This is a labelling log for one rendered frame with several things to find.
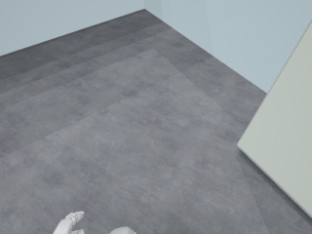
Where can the fridge door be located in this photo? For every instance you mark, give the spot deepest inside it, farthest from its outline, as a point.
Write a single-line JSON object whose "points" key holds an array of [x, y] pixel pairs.
{"points": [[279, 138]]}

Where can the robot left hand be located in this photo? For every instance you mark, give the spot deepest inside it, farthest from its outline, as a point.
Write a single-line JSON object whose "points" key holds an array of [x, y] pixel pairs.
{"points": [[65, 225]]}

